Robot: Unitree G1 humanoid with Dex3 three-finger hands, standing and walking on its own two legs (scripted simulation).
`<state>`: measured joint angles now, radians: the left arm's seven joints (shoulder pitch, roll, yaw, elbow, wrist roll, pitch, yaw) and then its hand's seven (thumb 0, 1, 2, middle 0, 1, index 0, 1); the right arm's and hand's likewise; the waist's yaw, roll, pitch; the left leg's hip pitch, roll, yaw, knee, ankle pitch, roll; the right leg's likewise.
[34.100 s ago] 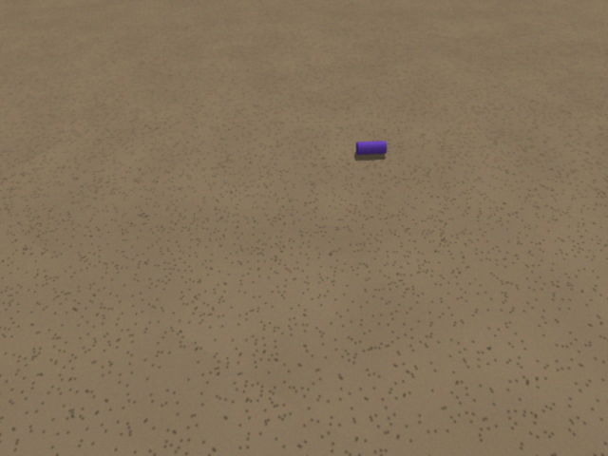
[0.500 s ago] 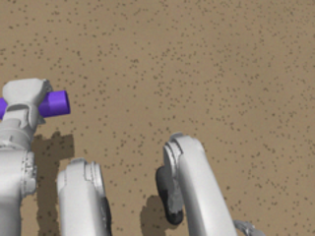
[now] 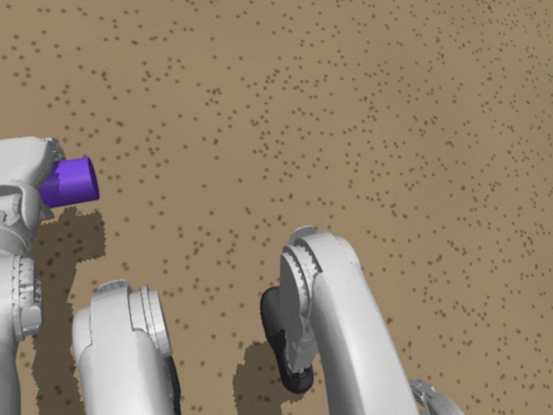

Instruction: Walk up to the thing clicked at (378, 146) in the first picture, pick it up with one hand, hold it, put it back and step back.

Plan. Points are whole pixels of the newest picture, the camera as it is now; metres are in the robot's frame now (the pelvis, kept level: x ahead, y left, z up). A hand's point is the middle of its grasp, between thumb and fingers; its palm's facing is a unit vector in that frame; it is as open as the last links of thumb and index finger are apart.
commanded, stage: rest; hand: left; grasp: from above
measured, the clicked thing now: (36, 187) +0.48 +0.25 -0.22
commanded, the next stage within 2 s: open in 1.34 s
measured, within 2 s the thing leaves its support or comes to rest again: rests again in 1.30 s
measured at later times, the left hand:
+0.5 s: hand (49, 191) +0.48 +0.24 -0.24, palm faces -0.48 -0.08 -0.87, open 9.6 cm
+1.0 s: hand (51, 194) +0.48 +0.24 -0.26, palm faces -0.47 -0.08 -0.88, open 9.6 cm
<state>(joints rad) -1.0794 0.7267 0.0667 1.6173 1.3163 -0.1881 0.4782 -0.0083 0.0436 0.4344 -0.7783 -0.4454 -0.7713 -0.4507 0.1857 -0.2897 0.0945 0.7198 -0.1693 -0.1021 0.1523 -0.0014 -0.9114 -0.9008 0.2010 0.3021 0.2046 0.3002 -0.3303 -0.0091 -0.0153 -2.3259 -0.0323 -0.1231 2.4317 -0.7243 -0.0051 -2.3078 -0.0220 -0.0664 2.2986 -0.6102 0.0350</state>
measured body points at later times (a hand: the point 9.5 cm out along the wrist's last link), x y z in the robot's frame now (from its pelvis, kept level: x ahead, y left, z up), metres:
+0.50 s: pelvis +0.01 +0.00 -0.02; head +0.28 +0.08 +0.33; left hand +0.50 +0.24 -0.19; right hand +0.01 -0.26 -0.09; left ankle +0.07 +0.12 -0.29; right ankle +0.11 -0.13 -0.29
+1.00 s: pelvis +0.00 +0.00 -0.02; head +0.29 +0.09 +0.32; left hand +0.50 +0.24 -0.21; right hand +0.02 -0.26 -0.08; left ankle +0.07 +0.12 -0.29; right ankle +0.11 -0.13 -0.29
